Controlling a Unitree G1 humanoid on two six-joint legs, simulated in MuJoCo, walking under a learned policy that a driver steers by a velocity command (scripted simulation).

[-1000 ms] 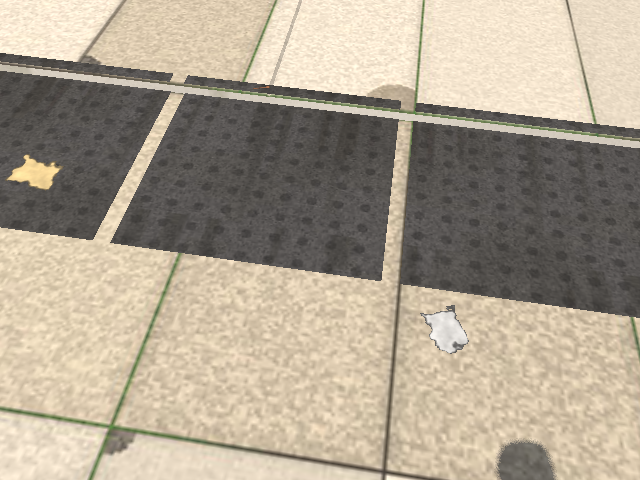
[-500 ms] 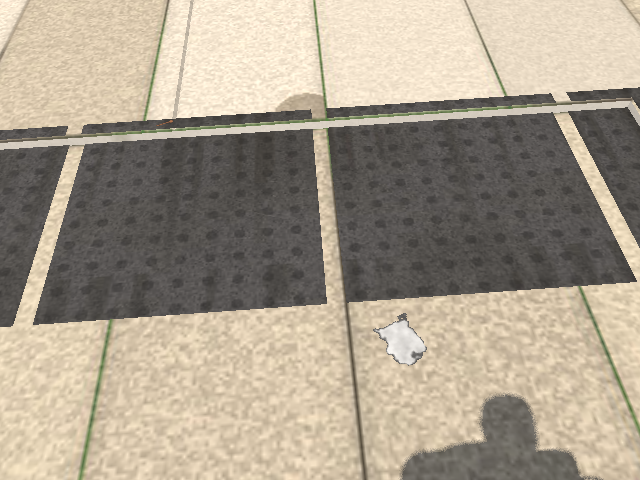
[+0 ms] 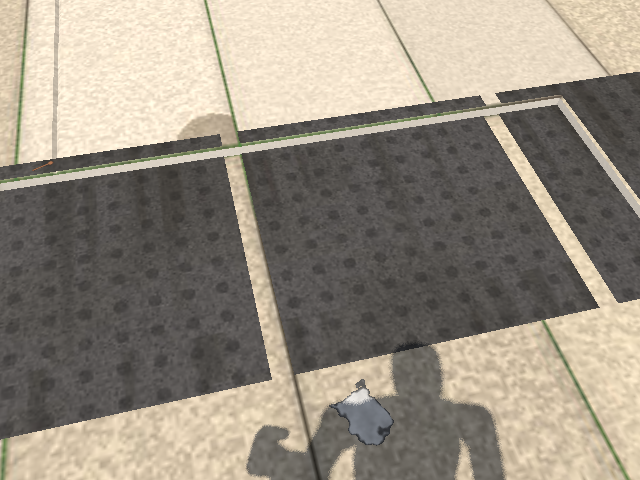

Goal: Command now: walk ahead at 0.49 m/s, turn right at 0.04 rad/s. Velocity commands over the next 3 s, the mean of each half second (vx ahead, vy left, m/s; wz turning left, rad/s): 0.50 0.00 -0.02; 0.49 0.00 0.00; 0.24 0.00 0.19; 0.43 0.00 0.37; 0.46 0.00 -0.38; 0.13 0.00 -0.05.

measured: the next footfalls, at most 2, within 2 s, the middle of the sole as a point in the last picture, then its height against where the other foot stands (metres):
right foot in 0.12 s outside the picture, level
left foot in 0.68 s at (267, 429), level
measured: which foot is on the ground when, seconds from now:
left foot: down 0.00-0.10, up 0.12-0.66, down 0.68-1.00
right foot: up 0.00-0.10, down 0.12-0.70, up 0.72-1.00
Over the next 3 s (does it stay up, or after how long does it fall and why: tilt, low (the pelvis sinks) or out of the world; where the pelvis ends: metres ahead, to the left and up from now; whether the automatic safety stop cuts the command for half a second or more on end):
stays up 1.21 0.14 0.03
